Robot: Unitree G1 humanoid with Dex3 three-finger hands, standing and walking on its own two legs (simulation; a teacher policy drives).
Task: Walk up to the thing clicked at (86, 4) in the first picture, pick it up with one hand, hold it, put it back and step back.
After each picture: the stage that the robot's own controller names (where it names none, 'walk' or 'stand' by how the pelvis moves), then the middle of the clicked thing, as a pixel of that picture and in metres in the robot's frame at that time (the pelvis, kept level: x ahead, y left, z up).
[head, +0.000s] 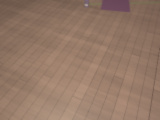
stand; (86, 3) +2.37 -0.06 -0.72
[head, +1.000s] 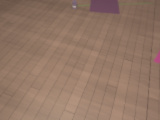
walk; (74, 4) +2.23 +0.03 -0.71
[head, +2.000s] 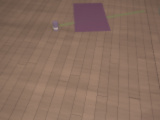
walk; (55, 26) +1.64 +0.21 -0.71
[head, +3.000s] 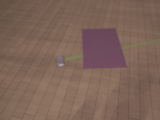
walk; (60, 61) +1.12 +0.21 -0.70
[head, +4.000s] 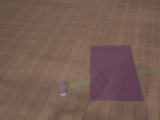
walk; (62, 90) +0.75 +0.25 -0.70
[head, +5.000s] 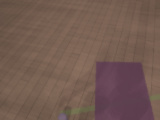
walk; (63, 119) +0.47 +0.23 -0.71
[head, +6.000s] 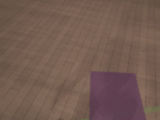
stand; out of the picture +0.40 +0.21 -0.72
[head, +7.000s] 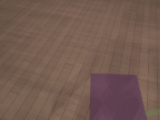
stand; out of the picture +0.37 +0.23 -0.71
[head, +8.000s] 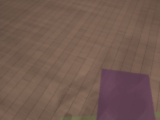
stand; out of the picture +0.41 +0.18 -0.71
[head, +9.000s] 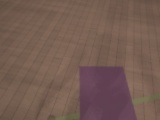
stand; out of the picture +0.41 +0.23 -0.71
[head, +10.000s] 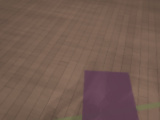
walk; out of the picture +0.45 +0.26 -0.69
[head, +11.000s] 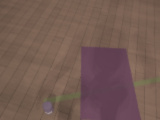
stand; (48, 108) +0.45 +0.22 -0.67
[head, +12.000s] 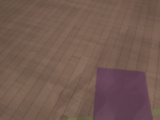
stand; out of the picture +0.37 +0.22 -0.70
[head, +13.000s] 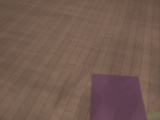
stand; out of the picture +0.35 +0.22 -0.72
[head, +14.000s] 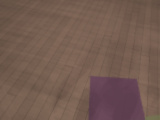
stand; out of the picture +0.33 +0.22 -0.73
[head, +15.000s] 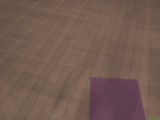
stand; out of the picture +0.31 +0.22 -0.73
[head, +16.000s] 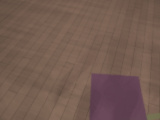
go down; out of the picture +0.32 +0.22 -0.72
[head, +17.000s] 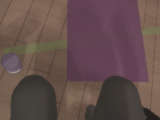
go down; (12, 64) +0.40 +0.27 -0.29
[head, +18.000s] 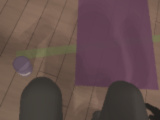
approach; (23, 66) +0.39 +0.27 -0.30
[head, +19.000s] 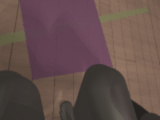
close in; out of the picture +0.37 +0.30 -0.21
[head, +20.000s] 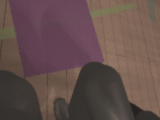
close; out of the picture +0.37 +0.31 -0.21
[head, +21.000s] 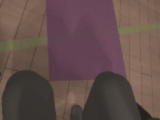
lift; out of the picture +0.33 +0.29 -0.14
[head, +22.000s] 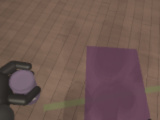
lift; (26, 88) +0.32 +0.19 +0.02
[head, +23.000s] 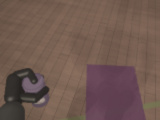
hold; (36, 90) +0.33 +0.17 +0.00
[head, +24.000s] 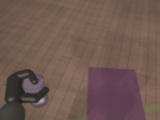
hold; (36, 91) +0.33 +0.18 +0.00
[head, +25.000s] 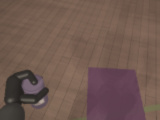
crouch; (36, 92) +0.33 +0.18 +0.00
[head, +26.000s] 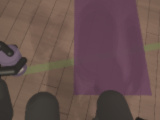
crouch; (13, 61) +0.41 +0.24 -0.09
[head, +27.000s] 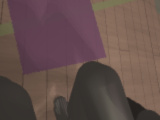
lower; out of the picture +0.38 +0.32 -0.22
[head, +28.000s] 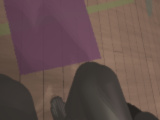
lower; out of the picture +0.38 +0.32 -0.22
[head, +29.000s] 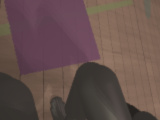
lower; out of the picture +0.37 +0.32 -0.22
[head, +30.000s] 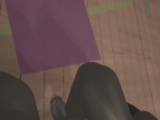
lower; out of the picture +0.37 +0.32 -0.22
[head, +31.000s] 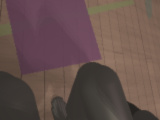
loosen; out of the picture +0.37 +0.33 -0.22
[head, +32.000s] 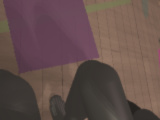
withdraw; out of the picture +0.36 +0.31 -0.22
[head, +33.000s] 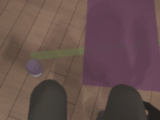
walk; (35, 68) +0.41 +0.25 -0.34
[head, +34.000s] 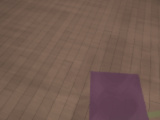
stand; out of the picture +0.33 +0.20 -0.66
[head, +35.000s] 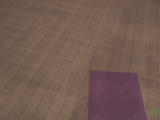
stand; out of the picture +0.35 +0.22 -0.67
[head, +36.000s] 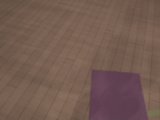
stand; out of the picture +0.35 +0.22 -0.67
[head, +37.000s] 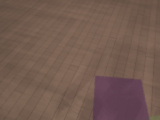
stand; out of the picture +0.36 +0.21 -0.72
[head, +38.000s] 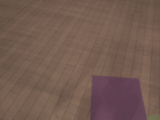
stand; out of the picture +0.33 +0.22 -0.73
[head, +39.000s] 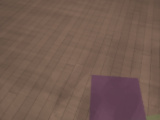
walk; out of the picture +0.32 +0.22 -0.73
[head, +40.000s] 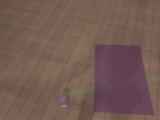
walk; (63, 101) +0.53 +0.20 -0.71
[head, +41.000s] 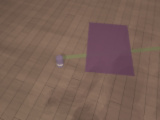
walk; (59, 61) +0.91 +0.19 -0.70
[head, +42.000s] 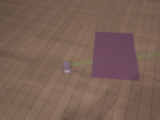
stand; (66, 67) +0.98 +0.21 -0.70
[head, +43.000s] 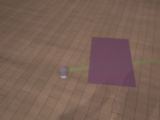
stand; (63, 73) +0.94 +0.21 -0.73
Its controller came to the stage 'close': yes
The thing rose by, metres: 0.71
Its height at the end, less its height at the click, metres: +0.00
